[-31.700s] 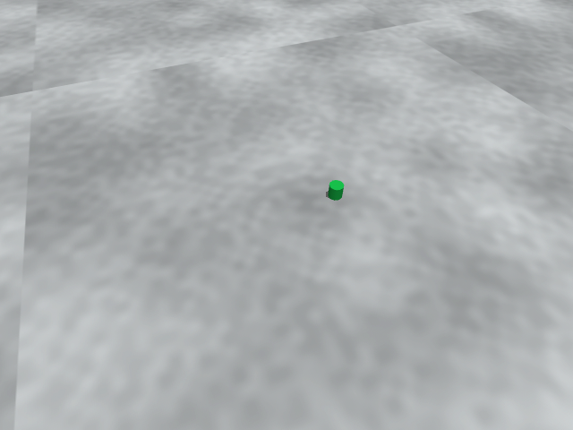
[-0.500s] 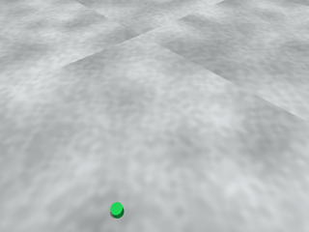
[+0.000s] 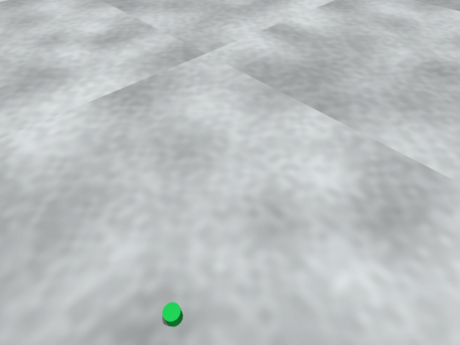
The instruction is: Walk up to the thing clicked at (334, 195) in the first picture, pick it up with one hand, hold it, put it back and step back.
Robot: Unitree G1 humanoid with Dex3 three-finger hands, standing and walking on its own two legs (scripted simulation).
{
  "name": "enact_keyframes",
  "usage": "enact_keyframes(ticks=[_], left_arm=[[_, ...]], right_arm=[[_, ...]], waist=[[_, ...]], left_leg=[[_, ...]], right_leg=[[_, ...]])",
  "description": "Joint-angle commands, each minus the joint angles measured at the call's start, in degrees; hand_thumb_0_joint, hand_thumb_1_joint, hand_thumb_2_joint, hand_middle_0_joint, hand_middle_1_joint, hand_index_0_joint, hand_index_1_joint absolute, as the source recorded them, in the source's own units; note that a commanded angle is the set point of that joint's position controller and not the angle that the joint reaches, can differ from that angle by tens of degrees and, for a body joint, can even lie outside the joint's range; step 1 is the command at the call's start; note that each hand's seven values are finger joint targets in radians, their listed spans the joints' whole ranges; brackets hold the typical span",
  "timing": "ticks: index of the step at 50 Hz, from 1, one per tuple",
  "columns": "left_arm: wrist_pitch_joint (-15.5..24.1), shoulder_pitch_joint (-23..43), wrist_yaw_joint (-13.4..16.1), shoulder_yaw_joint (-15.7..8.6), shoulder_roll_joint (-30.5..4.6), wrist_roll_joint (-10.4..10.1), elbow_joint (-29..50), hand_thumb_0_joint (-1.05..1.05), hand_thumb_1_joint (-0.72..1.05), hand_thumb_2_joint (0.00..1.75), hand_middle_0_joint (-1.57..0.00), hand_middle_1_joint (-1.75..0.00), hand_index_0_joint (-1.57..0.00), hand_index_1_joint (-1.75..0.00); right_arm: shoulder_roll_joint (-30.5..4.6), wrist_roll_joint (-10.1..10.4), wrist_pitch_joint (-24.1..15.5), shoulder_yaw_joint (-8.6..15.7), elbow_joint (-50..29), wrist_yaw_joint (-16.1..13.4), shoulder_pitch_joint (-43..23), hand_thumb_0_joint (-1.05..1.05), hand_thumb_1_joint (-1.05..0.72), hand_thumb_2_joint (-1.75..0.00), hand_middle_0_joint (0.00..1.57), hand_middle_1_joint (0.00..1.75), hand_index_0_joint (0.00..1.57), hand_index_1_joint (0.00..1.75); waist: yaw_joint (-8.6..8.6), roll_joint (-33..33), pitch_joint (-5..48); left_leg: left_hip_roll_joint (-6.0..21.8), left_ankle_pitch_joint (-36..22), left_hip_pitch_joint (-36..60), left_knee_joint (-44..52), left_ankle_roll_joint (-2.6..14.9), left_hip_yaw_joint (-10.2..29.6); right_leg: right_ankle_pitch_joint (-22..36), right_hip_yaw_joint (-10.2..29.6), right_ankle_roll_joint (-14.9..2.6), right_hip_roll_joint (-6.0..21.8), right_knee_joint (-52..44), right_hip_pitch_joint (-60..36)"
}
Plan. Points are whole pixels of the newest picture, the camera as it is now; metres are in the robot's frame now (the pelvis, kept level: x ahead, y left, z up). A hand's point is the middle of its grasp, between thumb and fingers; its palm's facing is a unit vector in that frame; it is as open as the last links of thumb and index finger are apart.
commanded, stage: stand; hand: left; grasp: from above
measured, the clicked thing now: (172, 314) +0.40 +0.24 -0.75
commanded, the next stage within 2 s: step back in 0.04 s
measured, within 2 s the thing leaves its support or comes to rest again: neither
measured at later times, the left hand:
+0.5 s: hand out of the picture +0.08 +0.32 -0.18, palm faces -0.03 -0.93 -0.35, open 7.4 cm
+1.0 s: hand out of the picture -0.06 +0.31 -0.15, palm faces -0.05 -0.91 -0.41, open 7.4 cm
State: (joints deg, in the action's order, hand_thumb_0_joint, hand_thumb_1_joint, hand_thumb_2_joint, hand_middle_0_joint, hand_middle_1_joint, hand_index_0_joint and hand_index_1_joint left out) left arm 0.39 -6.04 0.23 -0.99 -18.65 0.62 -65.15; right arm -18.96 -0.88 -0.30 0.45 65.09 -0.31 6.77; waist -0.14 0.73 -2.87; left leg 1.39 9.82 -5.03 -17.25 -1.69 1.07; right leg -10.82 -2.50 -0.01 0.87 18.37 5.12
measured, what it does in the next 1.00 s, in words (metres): walks backwards: right foot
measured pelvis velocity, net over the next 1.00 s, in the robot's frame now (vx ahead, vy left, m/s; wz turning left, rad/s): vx -0.18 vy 0.06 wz -0.06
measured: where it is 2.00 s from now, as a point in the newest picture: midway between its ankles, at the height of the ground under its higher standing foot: outside the picture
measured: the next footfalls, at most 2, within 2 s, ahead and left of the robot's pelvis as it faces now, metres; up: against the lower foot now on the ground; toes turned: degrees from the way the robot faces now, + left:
right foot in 0.78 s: -0.11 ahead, -0.06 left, +0.00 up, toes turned -1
left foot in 1.14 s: -0.20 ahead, +0.18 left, +0.00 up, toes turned -3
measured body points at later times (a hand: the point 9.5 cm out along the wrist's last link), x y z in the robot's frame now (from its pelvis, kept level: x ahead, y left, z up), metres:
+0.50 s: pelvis -0.07 +0.06 -0.02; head +0.01 +0.09 +0.42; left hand +0.08 +0.37 -0.15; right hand -0.01 -0.26 -0.13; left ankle -0.06 +0.14 -0.75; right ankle -0.09 -0.09 -0.67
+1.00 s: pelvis -0.18 +0.06 -0.02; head -0.13 +0.04 +0.43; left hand -0.06 +0.36 -0.12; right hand -0.10 -0.27 -0.14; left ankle -0.20 +0.19 -0.68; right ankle -0.15 -0.05 -0.75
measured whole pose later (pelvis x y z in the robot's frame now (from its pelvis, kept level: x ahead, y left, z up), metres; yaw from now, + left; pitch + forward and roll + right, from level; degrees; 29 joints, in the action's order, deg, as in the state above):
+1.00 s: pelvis -0.18 +0.06 -0.02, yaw -4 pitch -2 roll +2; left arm -2.9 -9.5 0.5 -3.9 -19.9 1.7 -46.8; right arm -23.0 0.3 2.2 2.6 51.0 -1.2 8.7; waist -1.3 0.4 -8.8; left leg -7.1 28.7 -23.8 -62.1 -0.8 6.2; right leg -15.1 2.4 -1.6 -0.2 33.9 16.8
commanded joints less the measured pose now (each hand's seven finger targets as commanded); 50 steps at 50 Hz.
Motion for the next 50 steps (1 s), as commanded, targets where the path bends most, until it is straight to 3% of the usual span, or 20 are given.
enact_keyframes(ticks=[1,2,5,8,9,13,15,16,17,18,19,22,30,35,38,39,41,42,45,50], left_arm=[[1.6,2.2,0.6,-2.2,-11.9,0.2,3.3,0.00,0.90,0.90,-0.20,-0.30,-0.20,-0.30],[1.0,2.3,0.9,-5.1,-17.1,-0.8,4.6,0.00,0.90,0.90,-0.20,-0.30,-0.20,-0.30],[0.6,1.0,1.2,-6.0,-17.6,-1.1,7.6,0.00,0.90,0.90,-0.20,-0.30,-0.20,-0.30],[-0.1,5.6,1.4,-6.4,-18.3,0.4,12.2,0.00,0.90,0.90,-0.20,-0.30,-0.20,-0.30],[-0.2,6.8,1.5,-6.5,-18.3,0.8,13.4,0.00,0.90,0.90,-0.20,-0.30,-0.20,-0.30],[-1.0,7.6,1.7,-5.8,-16.8,1.2,16.1,0.00,0.90,0.90,-0.20,-0.30,-0.20,-0.30],[-2.2,6.8,1.4,-5.4,-16.2,0.1,16.8,0.00,0.90,0.90,-0.20,-0.30,-0.20,-0.30],[-2.8,4.9,1.3,-4.9,-13.5,-0.5,17.6,0.00,0.90,0.90,-0.20,-0.30,-0.20,-0.30],[-3.3,3.6,1.6,-4.5,-10.5,-0.8,18.2,0.00,0.90,0.90,-0.20,-0.30,-0.20,-0.30],[-3.5,4.2,2.4,-5.2,-12.9,-0.3,17.8,0.00,0.90,0.90,-0.20,-0.30,-0.20,-0.30],[-3.6,5.4,2.8,-5.3,-13.5,-0.1,17.1,0.00,0.90,0.90,-0.20,-0.30,-0.20,-0.30],[-3.5,0.2,2.4,-5.0,-13.8,-1.0,16.5,0.00,0.90,0.90,-0.20,-0.30,-0.20,-0.30],[-2.9,0.9,1.6,-5.8,-13.3,0.1,19.2,0.00,0.90,0.90,-0.20,-0.30,-0.20,-0.30],[-2.3,-3.7,1.0,-5.9,-12.8,0.7,18.7,0.00,0.90,0.90,-0.20,-0.30,-0.20,-0.30],[-1.9,-9.1,0.5,-6.5,-12.6,1.1,17.0,0.00,0.90,0.90,-0.20,-0.30,-0.20,-0.30],[-1.7,-9.4,0.5,-6.9,-14.2,1.6,17.3,0.00,0.90,0.90,-0.20,-0.30,-0.20,-0.30],[-1.5,-4.5,0.1,-8.2,-20.4,1.2,20.1,0.00,0.90,0.90,-0.20,-0.30,-0.20,-0.30],[-1.0,-1.8,0.3,-8.2,-20.5,1.6,22.3,0.00,0.90,0.90,-0.20,-0.30,-0.20,-0.30],[-1.0,2.8,1.4,-7.2,-16.0,1.1,23.9,0.00,0.90,0.90,-0.20,-0.30,-0.20,-0.30],[-1.6,-2.3,1.4,-7.1,-15.3,1.6,25.1,0.00,0.90,0.90,-0.20,-0.30,-0.20,-0.30]], right_arm=[[-11.6,0.0,-1.3,1.9,-3.4,-0.5,-2.3,0.00,-0.90,-0.90,0.20,0.30,0.20,0.30],[-15.2,0.5,-0.3,2.9,-4.9,-0.2,-4.3,0.00,-0.90,-0.90,0.20,0.30,0.20,0.30],[-13.0,1.6,0.7,2.9,-7.0,-0.1,-1.5,0.00,-0.90,-0.90,0.20,0.30,0.20,0.30],[-12.9,0.8,2.4,4.3,-8.9,0.3,1.0,0.00,-0.90,-0.90,0.20,0.30,0.20,0.30],[-12.8,0.8,2.9,4.4,-9.5,0.4,2.8,0.00,-0.90,-0.90,0.20,0.30,0.20,0.30],[-13.0,0.9,2.4,4.5,-10.8,0.5,5.1,0.00,-0.90,-0.90,0.20,0.30,0.20,0.30],[-12.8,-0.2,1.5,4.9,-10.4,0.3,6.2,0.00,-0.90,-0.90,0.20,0.30,0.20,0.30],[-16.2,-1.5,1.1,5.9,-11.6,0.1,4.6,0.00,-0.90,-0.90,0.20,0.30,0.20,0.30],[-20.7,-2.0,0.6,6.6,-12.8,0.0,3.8,0.00,-0.90,-0.90,0.20,0.30,0.20,0.30],[-23.7,-0.9,0.5,7.3,-13.6,-0.1,4.1,0.00,-0.90,-0.90,0.20,0.30,0.20,0.30],[-21.8,-0.8,0.3,7.1,-13.9,-0.5,2.9,0.00,-0.90,-0.90,0.20,0.30,0.20,0.30],[-16.5,-0.8,0.2,5.7,-15.8,-1.9,-1.4,0.00,-0.90,-0.90,0.20,0.30,0.20,0.30],[-16.1,-0.4,0.5,6.5,-17.1,-2.3,5.0,0.00,-0.90,-0.90,0.20,0.30,0.20,0.30],[-17.3,-0.1,0.6,6.7,-19.3,-1.9,1.4,0.00,-0.90,-0.90,0.20,0.30,0.20,0.30],[-17.5,0.2,1.0,6.3,-19.6,-1.4,-1.9,0.00,-0.90,-0.90,0.20,0.30,0.20,0.30],[-16.4,0.4,1.1,6.1,-19.6,-1.2,-1.7,0.00,-0.90,-0.90,0.20,0.30,0.20,0.30],[-13.6,0.7,1.4,5.7,-19.6,-1.2,-3.5,0.00,-0.90,-0.90,0.20,0.30,0.20,0.30],[-14.1,0.4,1.7,5.8,-19.2,-1.3,-2.3,0.00,-0.90,-0.90,0.20,0.30,0.20,0.30],[-13.7,1.2,1.6,5.1,-17.3,-1.1,2.6,0.00,-0.90,-0.90,0.20,0.30,0.20,0.30],[-13.6,1.1,1.0,4.2,-18.6,-1.8,3.4,0.00,-0.90,-0.90,0.20,0.30,0.20,0.30]], waist=[[0.03,-0.9,3.3],[0.14,-1.7,-2.3],[0.81,-4.4,4.4],[1.29,-11.1,5.7],[2.22,-11.3,5.1],[2.02,-11.0,6.5],[2.44,-6.3,5.6],[1.21,2.7,4.7],[0.29,12.6,3.8],[2.95,11.2,6.3],[2.87,8.3,6.9],[-1.17,7.8,7.2],[3.40,5.8,6.1],[1.58,6.4,7.9],[-1.16,4.1,7.2],[-0.92,-0.3,6.6],[-1.64,-16.1,1.2],[-1.64,-15.3,-0.2],[1.04,-7.7,-0.3],[-2.02,-9.9,4.6]], left_leg=[[5.9,-7.3,-0.7,2.1,2.25,4.4],[4.5,-15.4,-5.9,-5.4,3.54,4.5],[0.4,-12.2,-6.3,-16.5,2.94,1.1],[-3.7,19.7,-9.6,-34.8,3.68,2.0],[-2.7,21.2,-9.8,-37.4,4.19,3.5],[-1.4,14.1,-12.6,-24.6,3.54,1.7],[-1.5,-3.2,-8.4,-8.2,2.95,-0.5],[5.8,-18.4,-5.9,-4.3,4.67,10.3],[15.4,-33.8,-1.5,-3.2,8.69,23.4],[19.1,-37.5,-3.7,-4.6,13.69,26.6],[18.7,-37.0,-2.2,-5.4,14.38,25.0],[10.8,-35.1,3.2,-9.6,9.52,11.7],[12.9,-32.5,8.2,-10.6,13.16,12.4],[14.6,-19.8,2.1,-10.1,14.27,14.1],[12.8,-9.5,-10.1,-10.2,10.49,11.6],[10.0,-3.5,-14.0,-12.5,8.18,10.0],[-5.9,18.3,-18.2,-33.3,1.81,-0.8],[-7.2,25.1,-18.1,-44.4,1.26,4.2],[-9.2,18.9,-19.0,-50.8,1.31,7.9],[-6.0,21.4,-22.2,-37.7,0.04,4.1]], right_leg=[[6.7,5.3,-0.87,6.6,-3.3,-0.5],[18.2,6.9,-1.50,6.6,1.1,3.0],[26.2,9.9,-6.83,11.0,2.3,1.3],[24.9,15.7,-14.67,19.7,1.7,7.3],[24.2,14.7,-15.41,20.2,3.0,9.9],[24.3,10.6,-10.88,15.0,11.1,4.3],[18.5,7.3,-7.18,10.7,17.8,5.8],[8.2,5.1,-3.90,3.8,25.2,11.3],[-23.4,5.9,-1.87,-6.2,33.6,22.0],[-29.5,13.0,-1.54,-7.5,41.0,20.3],[-27.6,15.5,-1.82,-7.3,46.1,21.2],[-17.5,14.2,-1.41,-6.4,49.4,25.2],[-18.4,10.2,1.18,-4.4,35.2,22.4],[-15.3,6.1,-0.90,-2.0,22.7,14.4],[-4.6,4.9,-3.38,-1.8,13.3,3.3],[-1.9,10.3,-5.19,1.6,10.8,2.2],[1.0,31.3,-16.96,17.9,-0.2,12.2],[5.3,34.6,-19.62,21.6,-1.2,15.7],[17.2,19.0,-13.65,12.2,3.9,13.7],[23.4,16.8,-13.46,12.1,8.6,-2.1]])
